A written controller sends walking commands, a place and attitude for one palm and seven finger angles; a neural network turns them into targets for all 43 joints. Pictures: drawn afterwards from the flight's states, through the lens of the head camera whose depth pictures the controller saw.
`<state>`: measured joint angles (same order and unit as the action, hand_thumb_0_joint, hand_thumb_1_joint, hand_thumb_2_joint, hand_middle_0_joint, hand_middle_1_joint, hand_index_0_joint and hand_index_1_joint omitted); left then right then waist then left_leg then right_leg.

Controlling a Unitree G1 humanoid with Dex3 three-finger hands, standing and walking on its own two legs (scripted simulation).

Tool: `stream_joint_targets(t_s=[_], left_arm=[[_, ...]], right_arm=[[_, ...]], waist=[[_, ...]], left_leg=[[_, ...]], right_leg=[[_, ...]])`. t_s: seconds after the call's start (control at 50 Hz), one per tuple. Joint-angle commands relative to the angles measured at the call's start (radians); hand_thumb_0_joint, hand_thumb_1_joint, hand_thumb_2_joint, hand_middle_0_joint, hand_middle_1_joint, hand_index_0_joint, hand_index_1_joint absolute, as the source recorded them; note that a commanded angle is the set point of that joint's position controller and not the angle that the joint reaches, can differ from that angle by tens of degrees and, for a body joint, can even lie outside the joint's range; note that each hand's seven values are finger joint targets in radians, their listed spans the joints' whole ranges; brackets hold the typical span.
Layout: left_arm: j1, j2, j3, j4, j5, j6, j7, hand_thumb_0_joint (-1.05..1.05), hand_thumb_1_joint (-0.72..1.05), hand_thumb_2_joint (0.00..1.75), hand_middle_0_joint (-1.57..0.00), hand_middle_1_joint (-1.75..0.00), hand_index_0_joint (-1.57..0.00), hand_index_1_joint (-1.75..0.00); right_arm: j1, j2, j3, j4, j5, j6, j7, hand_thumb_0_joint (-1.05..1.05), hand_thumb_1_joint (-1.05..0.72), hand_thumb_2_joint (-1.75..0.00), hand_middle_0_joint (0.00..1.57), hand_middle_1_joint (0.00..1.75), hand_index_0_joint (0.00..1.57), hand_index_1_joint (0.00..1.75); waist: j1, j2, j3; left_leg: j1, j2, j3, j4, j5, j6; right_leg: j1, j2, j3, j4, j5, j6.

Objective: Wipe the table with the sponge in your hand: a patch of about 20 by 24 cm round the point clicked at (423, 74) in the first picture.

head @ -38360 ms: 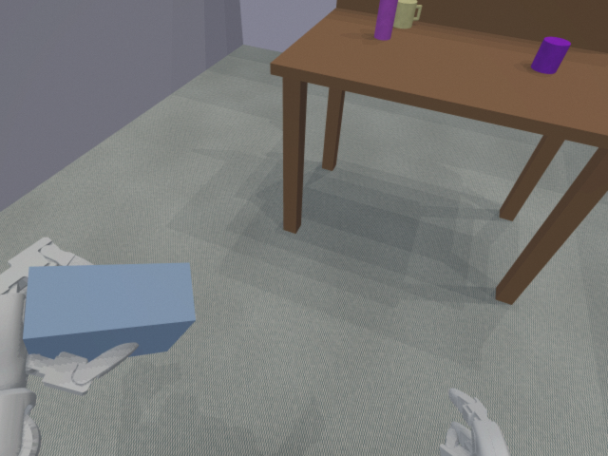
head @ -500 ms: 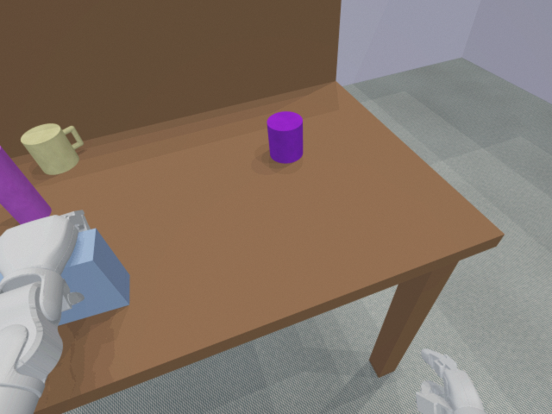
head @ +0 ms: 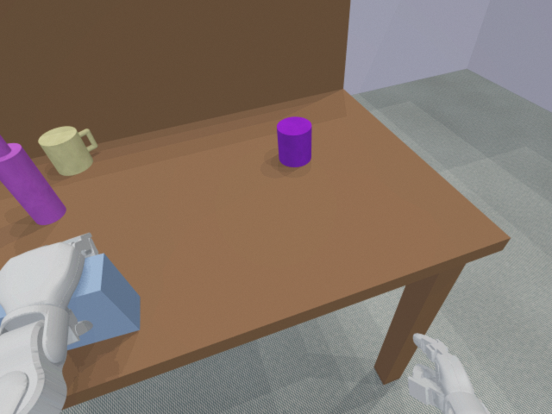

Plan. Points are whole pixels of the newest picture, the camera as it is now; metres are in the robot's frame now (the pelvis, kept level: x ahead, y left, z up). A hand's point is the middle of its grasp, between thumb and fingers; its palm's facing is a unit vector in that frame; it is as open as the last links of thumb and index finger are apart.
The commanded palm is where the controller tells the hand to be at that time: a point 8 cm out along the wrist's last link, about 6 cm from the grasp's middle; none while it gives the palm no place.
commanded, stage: wipe back along the first lane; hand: left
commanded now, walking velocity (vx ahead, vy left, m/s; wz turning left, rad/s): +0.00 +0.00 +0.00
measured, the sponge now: (83, 314) +0.22 +0.33 +0.04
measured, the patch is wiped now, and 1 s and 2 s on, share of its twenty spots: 1.00 1.00 1.00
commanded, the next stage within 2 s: lift the sponge slowly off the table in 0.18 s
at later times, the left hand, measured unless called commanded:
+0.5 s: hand (69, 312) +0.20 +0.30 +0.10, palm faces +0.07 -0.06 -1.00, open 9.6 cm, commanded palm +0.16 +0.29 +0.14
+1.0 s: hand (69, 311) +0.19 +0.29 +0.11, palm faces +0.03 -0.09 -1.00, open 9.6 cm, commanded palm +0.16 +0.29 +0.17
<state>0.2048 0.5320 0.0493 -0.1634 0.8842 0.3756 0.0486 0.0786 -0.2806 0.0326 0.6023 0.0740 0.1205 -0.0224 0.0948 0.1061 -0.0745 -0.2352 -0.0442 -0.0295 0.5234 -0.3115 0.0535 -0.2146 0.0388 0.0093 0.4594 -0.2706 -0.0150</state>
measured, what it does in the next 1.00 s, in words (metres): stands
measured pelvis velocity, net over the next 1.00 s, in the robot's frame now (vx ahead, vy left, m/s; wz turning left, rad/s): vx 0.00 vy -0.02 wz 0.01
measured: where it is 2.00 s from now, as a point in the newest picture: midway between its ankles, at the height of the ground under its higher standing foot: outside the picture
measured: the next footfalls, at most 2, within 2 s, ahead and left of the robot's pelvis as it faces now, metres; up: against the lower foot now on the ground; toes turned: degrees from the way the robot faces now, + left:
none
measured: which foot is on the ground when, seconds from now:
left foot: down 0.00-1.00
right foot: down 0.00-1.00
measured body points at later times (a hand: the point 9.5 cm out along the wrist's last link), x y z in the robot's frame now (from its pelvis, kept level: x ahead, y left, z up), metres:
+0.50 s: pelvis +0.00 -0.01 +0.00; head -0.02 -0.04 +0.45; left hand +0.19 +0.30 +0.15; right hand +0.24 -0.21 -0.08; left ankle -0.03 +0.08 -0.74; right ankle -0.02 -0.12 -0.74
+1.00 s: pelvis +0.00 -0.02 +0.00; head -0.02 -0.05 +0.45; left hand +0.19 +0.29 +0.16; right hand +0.23 -0.22 -0.08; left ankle -0.03 +0.08 -0.74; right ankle -0.02 -0.12 -0.74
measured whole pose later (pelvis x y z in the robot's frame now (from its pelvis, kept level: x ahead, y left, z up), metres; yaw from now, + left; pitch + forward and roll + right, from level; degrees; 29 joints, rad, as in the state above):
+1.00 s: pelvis +0.00 -0.02 +0.00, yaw +0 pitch -2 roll -1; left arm 0.26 0.57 0.04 -0.26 0.84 0.38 -0.04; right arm 0.07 -0.27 0.05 0.61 0.05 0.09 -0.05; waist 0.12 0.10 -0.04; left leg -0.17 -0.03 -0.04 0.50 -0.30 0.03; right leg -0.15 0.05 0.00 0.44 -0.26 -0.04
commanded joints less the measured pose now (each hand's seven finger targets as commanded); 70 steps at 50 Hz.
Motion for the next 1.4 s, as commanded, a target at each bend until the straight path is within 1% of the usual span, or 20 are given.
stream_joint_targets(t_s=[0.0,0.14,0.22,0.3,0.34,0.6,0.64,0.68,0.72,0.78,0.82,0.84,0.98,1.04,1.14,1.2,1.22,1.28,1.32,1.38], left_arm=[[0.038,0.062,-0.012,-0.05,-0.038,0.032,-0.045,0.0,0.1,1.3,-1.2,-1.6,-1.2,-1.6],[0.15,0.013,-0.033,-0.143,-0.045,0.036,-0.041,0.0,0.1,1.3,-1.2,-1.6,-1.2,-1.6],[0.235,0.033,0.003,-0.166,-0.058,0.036,-0.034,0.0,0.1,1.3,-1.2,-1.6,-1.2,-1.6],[0.125,0.06,0.004,-0.153,-0.036,0.052,-0.023,0.0,0.1,1.3,-1.2,-1.6,-1.2,-1.6],[0.105,0.092,0.029,-0.204,-0.024,0.057,-0.019,0.0,0.1,1.3,-1.2,-1.6,-1.2,-1.6],[-0.008,0.175,0.07,-0.195,-0.027,0.05,-0.045,0.0,0.1,1.3,-1.2,-1.6,-1.2,-1.6],[-0.045,0.206,0.092,-0.23,-0.018,0.043,-0.045,0.0,0.1,1.3,-1.2,-1.6,-1.2,-1.6],[-0.034,0.17,0.063,-0.216,-0.028,0.035,-0.051,0.0,0.1,1.3,-1.2,-1.6,-1.2,-1.6],[-0.046,0.218,0.106,-0.236,-0.024,0.031,-0.05,0.0,0.1,1.3,-1.2,-1.6,-1.2,-1.6],[-0.101,0.189,0.069,-0.225,-0.024,0.021,-0.052,0.0,0.1,1.3,-1.2,-1.6,-1.2,-1.6],[-0.1,0.246,0.12,-0.251,-0.021,0.015,-0.05,0.0,0.1,1.3,-1.2,-1.6,-1.2,-1.6],[-0.117,0.257,0.13,-0.254,-0.017,0.012,-0.047,0.0,0.1,1.3,-1.2,-1.6,-1.2,-1.6],[-0.092,0.275,0.153,-0.266,-0.028,-0.004,-0.05,0.0,0.1,1.3,-1.2,-1.6,-1.2,-1.6],[-0.187,0.341,0.194,-0.276,-0.014,-0.003,-0.047,0.0,0.1,1.3,-1.2,-1.6,-1.2,-1.6],[-0.267,0.319,0.158,-0.29,-0.019,-0.016,-0.053,0.0,0.1,1.3,-1.2,-1.6,-1.2,-1.6],[-0.235,0.336,0.176,-0.238,-0.026,-0.019,-0.066,0.0,0.1,1.3,-1.2,-1.6,-1.2,-1.6],[-0.245,0.347,0.185,-0.276,-0.029,-0.017,-0.071,0.0,0.1,1.3,-1.2,-1.6,-1.2,-1.6],[-0.256,0.32,0.157,-0.227,-0.031,-0.011,-0.081,0.0,0.1,1.3,-1.2,-1.6,-1.2,-1.6],[-0.261,0.362,0.196,-0.265,-0.031,-0.01,-0.087,0.0,0.1,1.3,-1.2,-1.6,-1.2,-1.6],[-0.25,0.347,0.183,-0.232,-0.04,-0.002,-0.096,0.0,0.1,1.3,-1.2,-1.6,-1.2,-1.6]], right_arm=[[-0.183,-0.111,-0.036,-0.164,-0.002,-0.057,-0.008,0.0,-0.9,-0.9,0.2,0.3,0.2,0.3],[-0.204,-0.099,-0.037,-0.182,-0.004,-0.074,0.005,0.0,-0.9,-0.9,0.2,0.3,0.2,0.3],[-0.23,-0.097,-0.034,-0.177,-0.003,-0.073,0.012,0.0,-0.9,-0.9,0.2,0.3,0.2,0.3],[-0.202,-0.104,-0.035,-0.164,-0.007,-0.063,-0.002,0.0,-0.9,-0.9,0.2,0.3,0.2,0.3],[-0.209,-0.1,-0.035,-0.177,-0.01,-0.069,-0.003,0.0,-0.9,-0.9,0.2,0.3,0.2,0.3],[-0.207,-0.105,-0.027,-0.163,-0.017,-0.066,-0.027,0.0,-0.9,-0.9,0.2,0.3,0.2,0.3],[-0.216,-0.102,-0.024,-0.174,-0.019,-0.076,-0.029,0.0,-0.9,-0.9,0.2,0.3,0.2,0.3],[-0.212,-0.101,-0.025,-0.169,-0.019,-0.075,-0.03,0.0,-0.9,-0.9,0.2,0.3,0.2,0.3],[-0.239,-0.101,-0.023,-0.172,-0.018,-0.081,-0.03,0.0,-0.9,-0.9,0.2,0.3,0.2,0.3],[-0.207,-0.102,-0.024,-0.168,-0.02,-0.086,-0.035,0.0,-0.9,-0.9,0.2,0.3,0.2,0.3],[-0.238,-0.102,-0.022,-0.173,-0.021,-0.093,-0.036,0.0,-0.9,-0.9,0.2,0.3,0.2,0.3],[-0.208,-0.101,-0.024,-0.171,-0.025,-0.096,-0.037,0.0,-0.9,-0.9,0.2,0.3,0.2,0.3],[-0.205,-0.102,-0.024,-0.159,-0.028,-0.094,-0.034,0.0,-0.9,-0.9,0.2,0.3,0.2,0.3],[-0.214,-0.104,-0.02,-0.159,-0.027,-0.096,-0.041,0.0,-0.9,-0.9,0.2,0.3,0.2,0.3],[-0.227,-0.097,-0.016,-0.161,-0.024,-0.109,-0.053,0.0,-0.9,-0.9,0.2,0.3,0.2,0.3],[-0.22,-0.105,-0.02,-0.143,-0.025,-0.103,-0.054,0.0,-0.9,-0.9,0.2,0.3,0.2,0.3],[-0.264,-0.1,-0.013,-0.156,-0.019,-0.111,-0.051,0.0,-0.9,-0.9,0.2,0.3,0.2,0.3],[-0.234,-0.103,-0.014,-0.146,-0.025,-0.107,-0.052,0.0,-0.9,-0.9,0.2,0.3,0.2,0.3],[-0.274,-0.102,-0.011,-0.157,-0.022,-0.111,-0.048,0.0,-0.9,-0.9,0.2,0.3,0.2,0.3],[-0.241,-0.105,-0.012,-0.147,-0.023,-0.103,-0.046,0.0,-0.9,-0.9,0.2,0.3,0.2,0.3]], waist=[[0.008,-0.113,-0.048],[0.024,-0.141,-0.097],[0.029,-0.154,-0.049],[0.017,-0.148,-0.016],[0.028,-0.132,-0.07],[0.022,-0.076,-0.053],[0.028,-0.07,-0.091],[0.02,-0.066,-0.076],[0.027,-0.058,-0.075],[0.014,-0.064,-0.077],[0.027,-0.044,-0.084],[0.03,-0.059,-0.118],[0.027,-0.041,-0.092],[0.029,-0.042,-0.088],[0.024,0.013,-0.103],[0.023,-0.018,-0.09],[0.027,0.011,-0.099],[0.022,-0.024,-0.083],[0.035,0.004,-0.093],[0.032,-0.033,-0.077]], left_leg=[[0.007,0.036,-0.041,-0.079,0.292,-0.008],[0.019,0.036,-0.043,-0.064,0.324,-0.007],[0.011,0.038,-0.049,-0.068,0.317,-0.01],[0.007,0.036,-0.04,-0.072,0.3,-0.005],[0.022,0.028,-0.038,-0.059,0.327,-0.003],[0.047,0.022,-0.038,-0.076,0.3,0.001],[0.055,0.018,-0.039,-0.07,0.307,0.002],[0.059,0.021,-0.039,-0.078,0.308,0.001],[0.068,0.021,-0.052,-0.082,0.305,0.001],[0.071,0.02,-0.042,-0.08,0.323,0.002],[0.082,0.015,-0.048,-0.079,0.313,0.002],[0.08,0.012,-0.04,-0.07,0.337,0.004],[0.09,0.012,-0.038,-0.072,0.367,0.001],[0.088,0.008,-0.04,-0.075,0.331,0.001],[0.119,0.006,-0.041,-0.086,0.324,0.003],[0.114,0.008,-0.042,-0.093,0.319,0.0],[0.12,0.007,-0.052,-0.1,0.308,-0.002],[0.103,0.008,-0.042,-0.103,0.304,-0.004],[0.106,0.007,-0.052,-0.108,0.301,-0.004],[0.092,0.01,-0.044,-0.111,0.296,-0.006]], right_leg=[[0.057,0.006,-0.014,-0.037,0.241,-0.048],[0.089,0.004,-0.009,-0.018,0.287,-0.046],[0.086,0.013,0.017,-0.023,0.309,-0.05],[0.059,0.005,0.002,-0.033,0.268,-0.045],[0.092,0.0,0.014,-0.022,0.302,-0.048],[0.09,0.004,0.018,-0.05,0.248,-0.05],[0.109,0.002,0.024,-0.043,0.253,-0.054],[0.102,0.003,0.013,-0.05,0.251,-0.051],[0.105,0.015,0.048,-0.055,0.246,-0.061],[0.101,0.005,0.014,-0.057,0.262,-0.053],[0.115,0.013,0.054,-0.061,0.265,-0.062],[0.135,0.002,0.027,-0.047,0.286,-0.057],[0.138,0.001,0.029,-0.061,0.328,-0.056],[0.134,0.003,0.04,-0.07,0.269,-0.06],[0.131,0.002,0.036,-0.084,0.239,-0.063],[0.133,0.002,0.037,-0.092,0.245,-0.06],[0.14,0.012,0.065,-0.095,0.231,-0.069],[0.134,0.0,0.031,-0.097,0.227,-0.06],[0.145,0.01,0.065,-0.094,0.225,-0.072],[0.139,0.001,0.031,-0.099,0.213,-0.06]])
